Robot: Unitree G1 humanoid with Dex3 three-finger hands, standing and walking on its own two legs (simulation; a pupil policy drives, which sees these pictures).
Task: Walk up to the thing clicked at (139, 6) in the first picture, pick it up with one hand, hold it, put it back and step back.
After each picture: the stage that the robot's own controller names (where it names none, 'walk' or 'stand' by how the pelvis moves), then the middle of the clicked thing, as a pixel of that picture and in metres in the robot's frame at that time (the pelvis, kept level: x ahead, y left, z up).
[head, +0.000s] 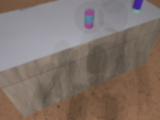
stand; out of the picture +1.16 -0.44 -0.05
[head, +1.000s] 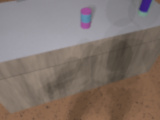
sink last; out of the picture +1.01 -0.43 -0.01
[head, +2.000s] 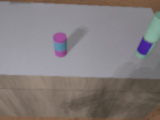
sink last; (150, 37) +0.64 -0.27 -0.01
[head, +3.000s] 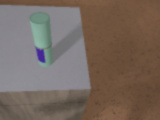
rise first; (43, 42) +0.53 +0.17 +0.01
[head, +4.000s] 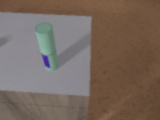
stand; (48, 49) +0.55 +0.18 -0.02
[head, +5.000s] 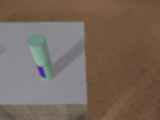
stand; (43, 60) +0.51 +0.20 -0.05
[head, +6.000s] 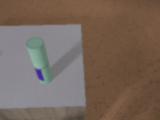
stand; (41, 63) +0.51 +0.20 -0.05
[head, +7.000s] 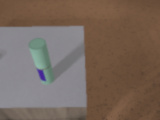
stand; (43, 63) +0.51 +0.20 -0.05
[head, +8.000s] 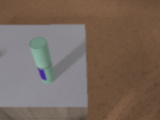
stand; (43, 62) +0.51 +0.20 -0.05
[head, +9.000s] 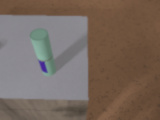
rise first; (44, 55) +0.52 +0.19 -0.04
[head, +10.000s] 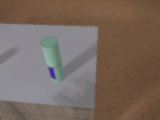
go down; (54, 61) +0.52 +0.18 -0.05
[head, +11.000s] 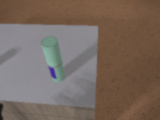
go down; (54, 61) +0.52 +0.17 -0.05
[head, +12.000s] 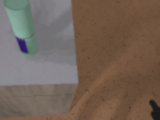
go down; (24, 31) +0.55 +0.16 +0.01
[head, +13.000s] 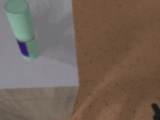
go down; (25, 34) +0.54 +0.17 +0.03
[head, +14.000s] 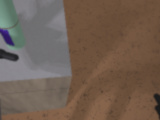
close in; (6, 20) +0.55 +0.18 +0.06
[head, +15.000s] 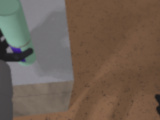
lift; (18, 37) +0.49 +0.15 +0.05
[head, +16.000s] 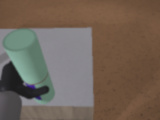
lift; (35, 73) +0.30 +0.15 +0.17
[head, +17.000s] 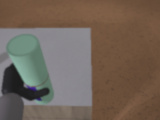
hold; (35, 75) +0.31 +0.15 +0.15
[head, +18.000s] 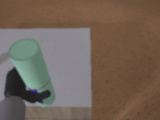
hold; (37, 78) +0.31 +0.15 +0.13
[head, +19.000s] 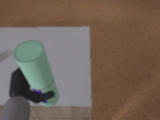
hold; (41, 79) +0.31 +0.14 +0.12
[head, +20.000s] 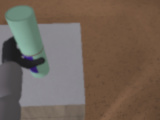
crouch; (32, 47) +0.42 +0.15 +0.15
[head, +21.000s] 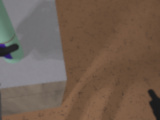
lower; (2, 33) +0.50 +0.17 +0.04
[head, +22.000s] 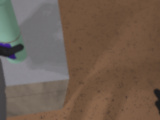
lower; (7, 33) +0.50 +0.16 +0.06
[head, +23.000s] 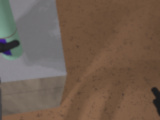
lower; (3, 28) +0.51 +0.16 +0.06
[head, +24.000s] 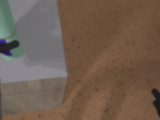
lower; (3, 29) +0.51 +0.17 +0.06
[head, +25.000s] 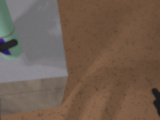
rest; (1, 28) +0.51 +0.17 +0.06
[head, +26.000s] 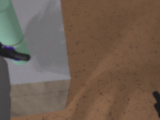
withdraw; (11, 36) +0.49 +0.16 +0.06
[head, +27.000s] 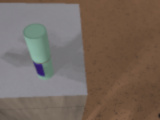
sink last; (41, 55) +0.47 +0.14 +0.02
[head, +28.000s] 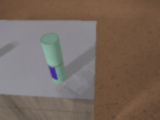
stand; (55, 60) +0.49 +0.16 +0.00
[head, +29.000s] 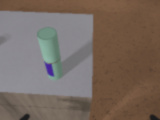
stand; (51, 56) +0.49 +0.15 +0.01
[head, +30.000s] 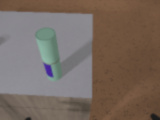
stand; (50, 57) +0.48 +0.15 +0.02
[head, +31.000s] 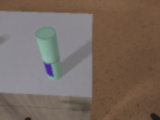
stand; (51, 56) +0.48 +0.15 +0.02
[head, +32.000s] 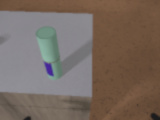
stand; (51, 56) +0.49 +0.15 +0.02
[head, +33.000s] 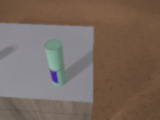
stand; (56, 65) +0.50 +0.14 -0.03
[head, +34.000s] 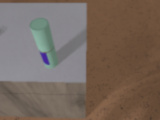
walk; (46, 46) +0.53 +0.18 -0.02
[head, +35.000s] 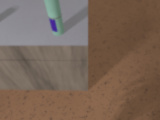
walk; (54, 14) +0.76 +0.18 -0.03
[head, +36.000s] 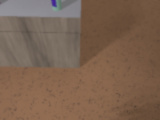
stand; out of the picture +1.07 +0.19 -0.03
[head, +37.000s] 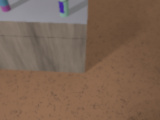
stand; out of the picture +1.07 +0.17 -0.04
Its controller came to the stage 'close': yes
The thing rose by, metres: 0.20
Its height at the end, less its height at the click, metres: +0.00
